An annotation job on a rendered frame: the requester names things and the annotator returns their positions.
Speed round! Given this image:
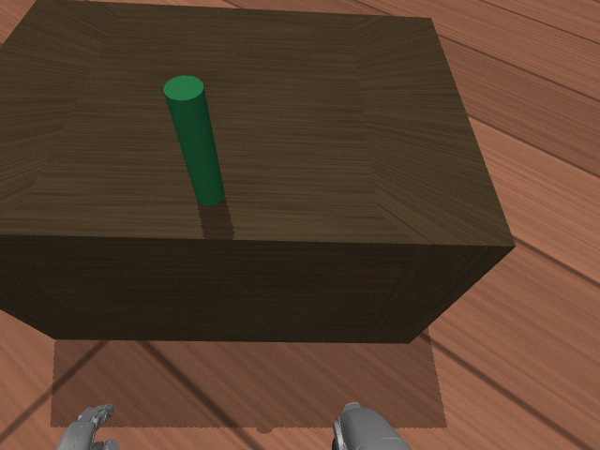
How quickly can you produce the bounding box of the left robot hand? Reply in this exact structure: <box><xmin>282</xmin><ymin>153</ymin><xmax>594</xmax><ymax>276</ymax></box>
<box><xmin>56</xmin><ymin>404</ymin><xmax>120</xmax><ymax>450</ymax></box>

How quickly can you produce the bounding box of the can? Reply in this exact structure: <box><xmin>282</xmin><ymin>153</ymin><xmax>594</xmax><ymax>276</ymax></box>
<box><xmin>163</xmin><ymin>76</ymin><xmax>225</xmax><ymax>205</ymax></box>

